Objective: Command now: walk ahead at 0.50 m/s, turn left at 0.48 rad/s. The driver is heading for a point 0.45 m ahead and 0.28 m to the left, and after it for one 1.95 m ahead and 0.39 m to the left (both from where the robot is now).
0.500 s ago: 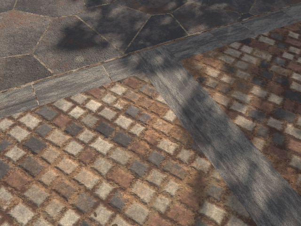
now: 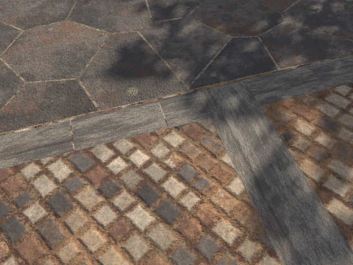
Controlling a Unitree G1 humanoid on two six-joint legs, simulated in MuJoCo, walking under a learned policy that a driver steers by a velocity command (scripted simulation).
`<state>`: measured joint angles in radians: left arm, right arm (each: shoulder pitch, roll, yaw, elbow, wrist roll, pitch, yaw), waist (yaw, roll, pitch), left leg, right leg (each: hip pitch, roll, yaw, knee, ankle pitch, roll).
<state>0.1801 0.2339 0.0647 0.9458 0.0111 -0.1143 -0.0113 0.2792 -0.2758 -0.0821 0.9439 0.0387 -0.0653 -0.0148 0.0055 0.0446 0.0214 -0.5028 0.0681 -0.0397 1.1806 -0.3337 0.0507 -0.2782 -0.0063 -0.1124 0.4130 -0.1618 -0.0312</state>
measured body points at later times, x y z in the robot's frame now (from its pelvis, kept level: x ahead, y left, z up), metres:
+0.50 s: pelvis +0.26 +0.09 -0.01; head +0.30 +0.11 +0.44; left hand +0.29 +0.38 -0.13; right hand +0.46 -0.14 -0.12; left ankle +0.30 +0.16 -0.74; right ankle +0.21 -0.10 -0.64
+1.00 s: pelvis +0.55 +0.14 -0.01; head +0.57 +0.15 +0.44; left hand +0.53 +0.45 -0.10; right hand +0.77 -0.05 -0.12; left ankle +0.39 +0.19 -0.65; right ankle +0.65 +0.08 -0.74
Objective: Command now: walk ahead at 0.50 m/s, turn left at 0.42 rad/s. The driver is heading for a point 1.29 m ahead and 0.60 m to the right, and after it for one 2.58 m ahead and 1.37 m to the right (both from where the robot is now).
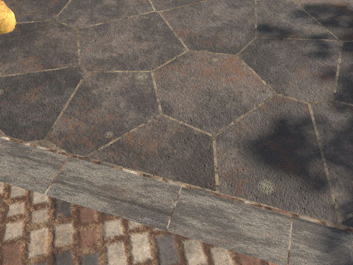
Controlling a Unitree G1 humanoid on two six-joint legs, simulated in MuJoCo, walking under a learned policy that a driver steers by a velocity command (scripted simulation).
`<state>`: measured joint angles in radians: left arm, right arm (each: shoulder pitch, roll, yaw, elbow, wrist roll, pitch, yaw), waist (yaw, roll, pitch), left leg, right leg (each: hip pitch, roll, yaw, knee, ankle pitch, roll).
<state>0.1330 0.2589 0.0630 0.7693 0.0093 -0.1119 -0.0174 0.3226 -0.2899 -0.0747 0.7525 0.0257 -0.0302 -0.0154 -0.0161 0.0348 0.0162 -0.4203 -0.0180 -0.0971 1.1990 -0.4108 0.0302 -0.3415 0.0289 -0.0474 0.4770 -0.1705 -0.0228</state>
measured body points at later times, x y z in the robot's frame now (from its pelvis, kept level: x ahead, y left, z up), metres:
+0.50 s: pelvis +0.25 +0.05 +0.01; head +0.28 +0.06 +0.46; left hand +0.37 +0.32 -0.12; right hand +0.35 -0.23 -0.08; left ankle +0.28 +0.16 -0.73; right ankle +0.20 -0.10 -0.65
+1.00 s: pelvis +0.49 -0.07 +0.00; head +0.53 -0.10 +0.45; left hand +0.72 +0.13 -0.10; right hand +0.49 -0.38 -0.11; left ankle +0.51 +0.11 -0.64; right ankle +0.50 -0.15 -0.73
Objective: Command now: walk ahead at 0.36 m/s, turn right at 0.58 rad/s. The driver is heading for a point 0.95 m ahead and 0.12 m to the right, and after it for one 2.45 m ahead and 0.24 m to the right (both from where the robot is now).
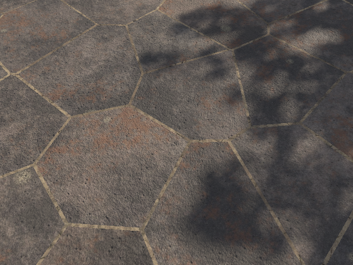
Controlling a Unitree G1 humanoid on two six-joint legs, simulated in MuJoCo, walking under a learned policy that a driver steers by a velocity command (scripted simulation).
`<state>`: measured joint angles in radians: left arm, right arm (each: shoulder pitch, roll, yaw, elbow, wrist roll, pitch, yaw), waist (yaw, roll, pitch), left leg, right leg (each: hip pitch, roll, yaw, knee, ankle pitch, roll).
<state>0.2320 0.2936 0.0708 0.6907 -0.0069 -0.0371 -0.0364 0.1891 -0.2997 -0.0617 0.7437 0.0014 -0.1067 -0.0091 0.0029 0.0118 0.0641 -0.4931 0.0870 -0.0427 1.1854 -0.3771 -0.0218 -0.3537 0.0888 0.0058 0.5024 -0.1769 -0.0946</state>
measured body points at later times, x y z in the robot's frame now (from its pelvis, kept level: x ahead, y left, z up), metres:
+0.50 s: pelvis +0.17 +0.04 +0.00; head +0.21 +0.04 +0.45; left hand +0.39 +0.28 -0.10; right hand +0.25 -0.26 -0.09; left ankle +0.27 +0.12 -0.73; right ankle +0.10 -0.08 -0.66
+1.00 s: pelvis +0.22 -0.01 +0.00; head +0.23 -0.01 +0.45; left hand +0.45 +0.17 -0.10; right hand +0.25 -0.29 -0.12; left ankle +0.28 +0.12 -0.73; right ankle +0.16 -0.10 -0.73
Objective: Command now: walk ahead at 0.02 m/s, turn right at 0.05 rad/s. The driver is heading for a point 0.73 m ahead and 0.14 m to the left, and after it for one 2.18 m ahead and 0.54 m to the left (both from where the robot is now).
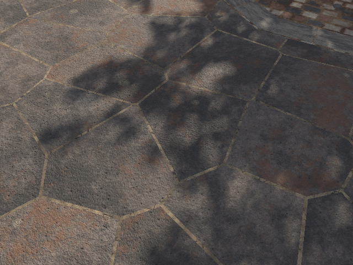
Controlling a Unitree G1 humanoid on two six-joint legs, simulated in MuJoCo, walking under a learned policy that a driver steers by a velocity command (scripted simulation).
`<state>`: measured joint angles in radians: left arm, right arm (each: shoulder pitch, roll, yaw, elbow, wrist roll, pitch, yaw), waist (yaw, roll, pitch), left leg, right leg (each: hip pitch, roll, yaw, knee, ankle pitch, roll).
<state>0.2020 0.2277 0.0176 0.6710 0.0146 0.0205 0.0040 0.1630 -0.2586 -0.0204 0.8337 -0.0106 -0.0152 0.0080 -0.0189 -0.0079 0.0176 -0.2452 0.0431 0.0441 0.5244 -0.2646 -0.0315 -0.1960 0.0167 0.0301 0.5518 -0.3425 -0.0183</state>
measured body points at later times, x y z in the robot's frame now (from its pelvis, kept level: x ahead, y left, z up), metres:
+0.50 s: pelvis +0.08 +0.04 +0.01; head +0.09 +0.06 +0.46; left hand +0.18 +0.31 -0.12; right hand +0.11 -0.24 -0.12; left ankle +0.03 +0.12 -0.73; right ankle +0.01 -0.10 -0.65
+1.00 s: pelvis +0.27 +0.00 +0.00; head +0.30 +0.00 +0.45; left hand +0.41 +0.25 -0.11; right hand +0.34 -0.28 -0.14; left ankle +0.23 +0.14 -0.68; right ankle +0.37 -0.09 -0.73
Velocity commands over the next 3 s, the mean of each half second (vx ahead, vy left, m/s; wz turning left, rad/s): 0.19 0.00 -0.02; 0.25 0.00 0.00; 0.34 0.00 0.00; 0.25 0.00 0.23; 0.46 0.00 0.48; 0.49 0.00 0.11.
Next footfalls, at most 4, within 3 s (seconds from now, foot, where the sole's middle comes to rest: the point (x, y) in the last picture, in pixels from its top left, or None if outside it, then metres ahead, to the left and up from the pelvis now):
0.80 right None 0.41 -0.09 -0.77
1.22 left None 0.37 0.13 -0.77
1.62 right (209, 238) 0.62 -0.10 -0.77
2.12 left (139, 238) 0.63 0.17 -0.77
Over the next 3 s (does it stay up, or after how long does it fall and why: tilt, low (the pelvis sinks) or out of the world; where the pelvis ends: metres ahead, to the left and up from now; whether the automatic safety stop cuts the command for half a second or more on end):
stays up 1.04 0.22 0.01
